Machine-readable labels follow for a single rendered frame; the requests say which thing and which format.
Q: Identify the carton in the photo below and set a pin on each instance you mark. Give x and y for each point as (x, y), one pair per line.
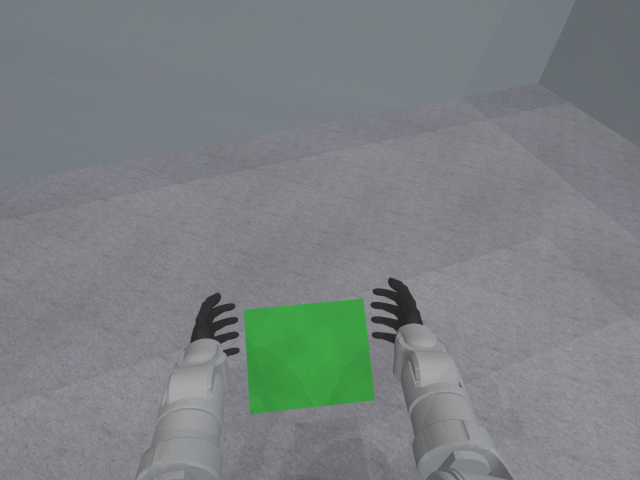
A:
(307, 355)

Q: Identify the robot right forearm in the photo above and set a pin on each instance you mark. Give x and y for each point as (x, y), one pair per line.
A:
(446, 430)

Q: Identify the robot left forearm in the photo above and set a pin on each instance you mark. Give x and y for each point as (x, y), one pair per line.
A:
(186, 440)

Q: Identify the right robot hand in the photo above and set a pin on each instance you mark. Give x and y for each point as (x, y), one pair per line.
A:
(406, 311)

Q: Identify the left robot hand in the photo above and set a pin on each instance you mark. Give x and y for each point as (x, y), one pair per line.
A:
(204, 328)

